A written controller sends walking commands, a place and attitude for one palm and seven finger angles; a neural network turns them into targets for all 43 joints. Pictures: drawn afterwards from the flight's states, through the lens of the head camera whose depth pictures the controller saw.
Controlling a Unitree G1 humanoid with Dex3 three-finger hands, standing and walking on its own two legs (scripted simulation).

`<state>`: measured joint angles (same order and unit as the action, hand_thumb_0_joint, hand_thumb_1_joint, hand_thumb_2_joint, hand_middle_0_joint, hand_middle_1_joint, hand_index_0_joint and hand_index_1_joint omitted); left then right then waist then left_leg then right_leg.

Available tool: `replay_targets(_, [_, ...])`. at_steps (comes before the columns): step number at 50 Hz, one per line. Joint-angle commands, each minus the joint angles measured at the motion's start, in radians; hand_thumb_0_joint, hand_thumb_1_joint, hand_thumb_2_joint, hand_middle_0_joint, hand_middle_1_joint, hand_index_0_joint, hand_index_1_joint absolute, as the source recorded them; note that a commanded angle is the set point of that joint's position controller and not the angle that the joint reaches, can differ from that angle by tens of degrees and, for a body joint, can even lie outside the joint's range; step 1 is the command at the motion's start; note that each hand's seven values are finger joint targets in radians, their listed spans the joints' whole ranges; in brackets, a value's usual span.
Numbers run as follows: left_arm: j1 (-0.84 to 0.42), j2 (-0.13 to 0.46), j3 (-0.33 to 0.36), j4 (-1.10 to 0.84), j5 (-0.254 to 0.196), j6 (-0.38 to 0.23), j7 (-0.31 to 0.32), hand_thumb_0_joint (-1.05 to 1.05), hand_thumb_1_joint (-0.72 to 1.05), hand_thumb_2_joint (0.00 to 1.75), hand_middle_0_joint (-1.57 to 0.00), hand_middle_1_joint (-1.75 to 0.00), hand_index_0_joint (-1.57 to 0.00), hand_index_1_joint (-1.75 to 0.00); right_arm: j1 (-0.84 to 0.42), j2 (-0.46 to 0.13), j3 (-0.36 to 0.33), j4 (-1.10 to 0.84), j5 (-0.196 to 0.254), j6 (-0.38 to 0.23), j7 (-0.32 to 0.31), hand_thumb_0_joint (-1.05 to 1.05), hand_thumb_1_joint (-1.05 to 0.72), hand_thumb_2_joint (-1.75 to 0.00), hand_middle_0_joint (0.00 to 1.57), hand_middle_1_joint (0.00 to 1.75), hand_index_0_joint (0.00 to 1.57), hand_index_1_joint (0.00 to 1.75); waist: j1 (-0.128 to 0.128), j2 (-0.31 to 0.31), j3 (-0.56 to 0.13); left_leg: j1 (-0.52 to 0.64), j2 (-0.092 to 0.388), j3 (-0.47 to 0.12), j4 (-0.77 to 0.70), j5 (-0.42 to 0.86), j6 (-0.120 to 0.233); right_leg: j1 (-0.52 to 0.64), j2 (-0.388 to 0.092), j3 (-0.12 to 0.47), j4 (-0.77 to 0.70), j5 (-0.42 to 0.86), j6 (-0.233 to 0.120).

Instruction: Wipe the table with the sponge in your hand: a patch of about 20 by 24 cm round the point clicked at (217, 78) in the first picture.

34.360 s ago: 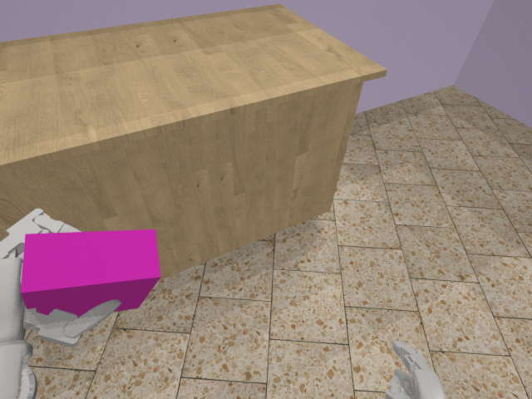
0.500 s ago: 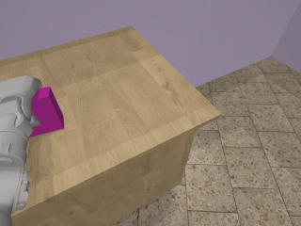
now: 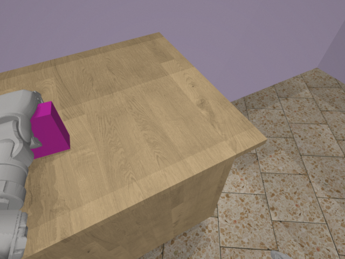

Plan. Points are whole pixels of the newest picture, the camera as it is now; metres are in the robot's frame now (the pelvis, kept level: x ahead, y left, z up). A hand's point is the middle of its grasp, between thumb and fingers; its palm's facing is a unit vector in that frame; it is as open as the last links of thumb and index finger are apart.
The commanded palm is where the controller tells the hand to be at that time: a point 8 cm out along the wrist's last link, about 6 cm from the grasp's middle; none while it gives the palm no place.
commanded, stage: slide back across to the first lane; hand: left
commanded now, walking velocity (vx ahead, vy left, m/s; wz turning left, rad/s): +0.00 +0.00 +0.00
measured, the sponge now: (34, 139) +0.37 +0.37 +0.07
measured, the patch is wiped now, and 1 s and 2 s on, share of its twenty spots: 0.95 0.95 0.95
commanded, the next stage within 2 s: wipe back along the first lane in 0.20 s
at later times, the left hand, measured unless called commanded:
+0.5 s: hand (9, 138) +0.33 +0.39 +0.11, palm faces -0.07 -0.01 -1.00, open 9.9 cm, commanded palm +0.31 +0.37 +0.16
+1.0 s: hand (10, 157) +0.29 +0.36 +0.11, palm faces -0.02 -0.03 -1.00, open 9.9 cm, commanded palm +0.25 +0.35 +0.14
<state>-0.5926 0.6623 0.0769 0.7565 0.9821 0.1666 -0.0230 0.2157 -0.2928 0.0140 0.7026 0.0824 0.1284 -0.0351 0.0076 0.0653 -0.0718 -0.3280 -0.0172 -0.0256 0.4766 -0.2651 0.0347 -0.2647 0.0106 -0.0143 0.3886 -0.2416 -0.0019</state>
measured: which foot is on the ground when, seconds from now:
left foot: down 0.00-1.00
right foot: down 0.00-1.00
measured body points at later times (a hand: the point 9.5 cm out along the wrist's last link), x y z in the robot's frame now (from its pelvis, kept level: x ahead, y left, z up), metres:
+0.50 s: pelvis +0.01 +0.00 +0.00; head +0.04 -0.02 +0.45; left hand +0.33 +0.38 +0.17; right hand +0.17 -0.26 -0.12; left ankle -0.02 +0.10 -0.74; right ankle -0.03 -0.13 -0.74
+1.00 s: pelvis -0.01 -0.01 +0.00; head +0.00 -0.03 +0.45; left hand +0.29 +0.36 +0.16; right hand +0.18 -0.25 -0.11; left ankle -0.02 +0.10 -0.74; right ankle -0.03 -0.13 -0.74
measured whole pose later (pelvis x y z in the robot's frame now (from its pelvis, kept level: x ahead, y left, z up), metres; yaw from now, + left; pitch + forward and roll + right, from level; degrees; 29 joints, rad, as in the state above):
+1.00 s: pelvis -0.01 -0.01 +0.00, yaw +1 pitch +3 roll -1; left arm -0.25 0.63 0.10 0.36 0.91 0.23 -0.04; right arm 0.14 -0.29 0.02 0.66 0.07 0.13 -0.04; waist 0.06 0.09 -0.06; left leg -0.27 -0.01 -0.05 0.50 -0.27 0.02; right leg -0.20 0.02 -0.04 0.41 -0.26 -0.01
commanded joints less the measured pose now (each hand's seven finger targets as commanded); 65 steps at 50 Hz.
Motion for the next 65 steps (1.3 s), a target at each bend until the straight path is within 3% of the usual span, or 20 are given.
replay_targets(1, [-0.329,0.377,0.081,-0.200,0.034,0.015,0.005,0.00,0.10,1.30,-1.20,-1.60,-1.20,-1.60,-0.055,-0.156,-0.052,-0.130,-0.006,-0.038,-0.014,0.00,-0.90,-0.90,0.20,0.30,0.20,0.30,0.017,0.025,-0.270,0.173,-0.009,-0.021,-0.031,0.424,0.025,0.113,0.032,-0.029,-0.006,0.313,-0.073])
replay_targets(5, [-0.288,0.383,0.101,-0.243,0.030,-0.010,-0.017,0.00,0.10,1.30,-1.20,-1.60,-1.20,-1.60,-0.049,-0.157,-0.057,-0.138,-0.011,-0.038,-0.015,0.00,-0.90,-0.90,0.20,0.30,0.20,0.30,0.020,0.037,-0.292,0.209,-0.007,-0.022,-0.011,0.505,0.025,0.118,0.031,-0.027,-0.004,0.363,-0.074])
replay_targets(7, [-0.259,0.432,0.152,-0.268,0.021,-0.024,-0.025,0.00,0.10,1.30,-1.20,-1.60,-1.20,-1.60,-0.061,-0.157,-0.051,-0.147,-0.011,-0.036,-0.016,0.00,-0.90,-0.90,0.20,0.30,0.20,0.30,0.037,0.061,-0.300,0.208,-0.008,-0.027,-0.011,0.557,0.024,0.140,0.029,-0.022,-0.001,0.395,-0.080])
replay_targets(9, [-0.260,0.390,0.115,-0.264,0.025,-0.029,-0.032,0.00,0.10,1.30,-1.20,-1.60,-1.20,-1.60,-0.046,-0.158,-0.057,-0.138,-0.013,-0.033,-0.017,0.00,-0.90,-0.90,0.20,0.30,0.20,0.30,0.016,0.051,-0.278,0.218,-0.005,-0.027,0.000,0.566,0.023,0.104,0.030,-0.031,-0.001,0.387,-0.073])
replay_targets(14, [-0.179,0.409,0.157,-0.316,0.014,-0.049,-0.037,0.00,0.10,1.30,-1.20,-1.60,-1.20,-1.60,-0.048,-0.159,-0.064,-0.146,-0.018,-0.033,-0.015,0.00,-0.90,-0.90,0.20,0.30,0.20,0.30,0.031,0.063,-0.313,0.242,-0.004,-0.030,0.023,0.647,0.022,0.118,0.029,-0.028,0.007,0.429,-0.073])
replay_targets(16, [-0.169,0.359,0.121,-0.339,0.002,-0.051,-0.038,0.00,0.10,1.30,-1.20,-1.60,-1.20,-1.60,-0.056,-0.154,-0.065,-0.153,-0.016,-0.032,-0.015,0.00,-0.90,-0.90,0.20,0.30,0.20,0.30,0.023,0.039,-0.303,0.240,-0.006,-0.031,0.024,0.626,0.024,0.105,0.029,-0.033,0.006,0.418,-0.069])
replay_targets(20, [-0.092,0.333,0.119,-0.375,-0.021,-0.044,-0.036,0.00,0.10,1.30,-1.20,-1.60,-1.20,-1.60,-0.068,-0.154,-0.065,-0.158,-0.017,-0.033,-0.013,0.00,-0.90,-0.90,0.20,0.30,0.20,0.30,0.031,0.035,-0.296,0.230,-0.008,-0.031,0.020,0.600,0.025,0.118,0.028,-0.033,0.007,0.413,-0.068])
replay_targets(30, [0.011,0.309,0.118,-0.418,-0.035,0.000,-0.025,0.00,0.10,1.30,-1.20,-1.60,-1.20,-1.60,-0.115,-0.152,-0.054,-0.163,-0.016,-0.033,-0.013,0.00,-0.90,-0.90,0.20,0.30,0.20,0.30,0.040,0.004,-0.223,0.173,-0.016,-0.023,-0.008,0.438,0.028,0.128,0.028,-0.034,0.001,0.341,-0.070])
replay_targets(32, [0.051,0.329,0.151,-0.444,-0.039,0.001,-0.025,0.00,0.10,1.30,-1.20,-1.60,-1.20,-1.60,-0.143,-0.147,-0.046,-0.176,-0.012,-0.037,-0.011,0.00,-0.90,-0.90,0.20,0.30,0.20,0.30,0.060,0.019,-0.218,0.161,-0.016,-0.028,-0.020,0.420,0.030,0.145,0.027,-0.027,0.002,0.323,-0.077])
replay_targets(33, [0.060,0.280,0.104,-0.453,-0.038,0.004,-0.026,0.00,0.10,1.30,-1.20,-1.60,-1.20,-1.60,-0.137,-0.143,-0.049,-0.177,-0.015,-0.037,-0.011,0.00,-0.90,-0.90,0.20,0.30,0.20,0.30,0.049,0.031,-0.213,0.169,-0.017,-0.026,-0.017,0.422,0.030,0.136,0.028,-0.036,0.004,0.317,-0.075])
replay_targets(37, [0.124,0.278,0.126,-0.509,-0.049,0.016,-0.021,0.00,0.10,1.30,-1.20,-1.60,-1.20,-1.60,-0.168,-0.135,-0.043,-0.192,-0.012,-0.042,-0.007,0.00,-0.90,-0.90,0.20,0.30,0.20,0.30,0.067,0.027,-0.204,0.165,-0.013,-0.035,-0.025,0.401,0.028,0.139,0.030,-0.030,0.002,0.289,-0.079])
replay_targets(38, [0.127,0.228,0.082,-0.505,-0.049,0.022,-0.021,0.00,0.10,1.30,-1.20,-1.60,-1.20,-1.60,-0.160,-0.137,-0.050,-0.185,-0.016,-0.043,-0.009,0.00,-0.90,-0.90,0.20,0.30,0.20,0.30,0.052,0.012,-0.200,0.174,-0.015,-0.027,-0.018,0.394,0.029,0.129,0.031,-0.035,0.003,0.293,-0.074])
replay_targets(41, [0.139,0.236,0.087,-0.482,-0.051,0.045,-0.016,0.00,0.10,1.30,-1.20,-1.60,-1.20,-1.60,-0.166,-0.140,-0.047,-0.181,-0.015,-0.038,-0.010,0.00,-0.90,-0.90,0.20,0.30,0.20,0.30,0.049,-0.018,-0.144,0.135,-0.015,-0.024,-0.034,0.310,0.026,0.112,0.030,-0.036,-0.009,0.239,-0.069])
replay_targets(46, [0.175,0.246,0.094,-0.477,-0.038,0.059,-0.020,0.00,0.10,1.30,-1.20,-1.60,-1.20,-1.60,-0.179,-0.137,-0.043,-0.181,-0.017,-0.038,-0.013,0.00,-0.90,-0.90,0.20,0.30,0.20,0.30,0.059,-0.012,-0.147,0.126,-0.021,-0.018,-0.032,0.298,0.026,0.134,0.027,-0.028,-0.007,0.243,-0.071])
replay_targets(48, [0.213,0.204,0.070,-0.489,-0.051,0.060,-0.025,0.00,0.10,1.30,-1.20,-1.60,-1.20,-1.60,-0.186,-0.131,-0.040,-0.190,-0.016,-0.044,-0.013,0.00,-0.90,-0.90,0.20,0.30,0.20,0.30,0.062,-0.003,-0.144,0.134,-0.020,-0.020,-0.031,0.300,0.028,0.132,0.028,-0.031,-0.003,0.240,-0.072])
replay_targets(52, [0.288,0.227,0.116,-0.535,-0.069,0.059,-0.027,0.00,0.10,1.30,-1.20,-1.60,-1.20,-1.60,-0.210,-0.129,-0.035,-0.201,-0.013,-0.044,-0.004,0.00,-0.90,-0.90,0.20,0.30,0.20,0.30,0.079,-0.009,-0.156,0.128,-0.017,-0.025,-0.028,0.319,0.025,0.154,0.027,-0.020,0.004,0.270,-0.075])
replay_targets(53, [0.332,0.179,0.079,-0.536,-0.076,0.063,-0.028,0.00,0.10,1.30,-1.20,-1.60,-1.20,-1.60,-0.203,-0.128,-0.040,-0.205,-0.016,-0.046,-0.003,0.00,-0.90,-0.90,0.20,0.30,0.20,0.30,0.075,-0.023,-0.150,0.127,-0.020,-0.017,-0.018,0.321,0.027,0.156,0.027,-0.026,0.008,0.285,-0.069])
replay_targets(56, [0.372,0.181,0.090,-0.566,-0.088,0.078,-0.025,0.00,0.10,1.30,-1.20,-1.60,-1.20,-1.60,-0.208,-0.131,-0.042,-0.205,-0.015,-0.043,0.001,0.00,-0.90,-0.90,0.20,0.30,0.20,0.30,0.073,-0.032,-0.127,0.113,-0.018,-0.013,-0.015,0.310,0.024,0.146,0.025,-0.025,0.008,0.297,-0.064])
replay_targets(57, [0.390,0.208,0.126,-0.599,-0.098,0.078,-0.024,0.00,0.10,1.30,-1.20,-1.60,-1.20,-1.60,-0.228,-0.127,-0.036,-0.214,-0.014,-0.047,0.002,0.00,-0.90,-0.90,0.20,0.30,0.20,0.30,0.088,-0.023,-0.139,0.117,-0.018,-0.018,-0.017,0.323,0.027,0.164,0.025,-0.013,0.012,0.306,-0.069])
replay_targets(65, [0.453,0.155,0.083,-0.666,-0.110,0.127,-0.023,0.00,0.10,1.30,-1.20,-1.60,-1.20,-1.60,-0.231,-0.126,-0.039,-0.212,-0.014,-0.056,-0.004,0.00,-0.90,-0.90,0.20,0.30,0.20,0.30,0.080,-0.044,-0.113,0.123,-0.016,-0.017,-0.017,0.309,0.023,0.146,0.026,-0.027,0.012,0.284,-0.061])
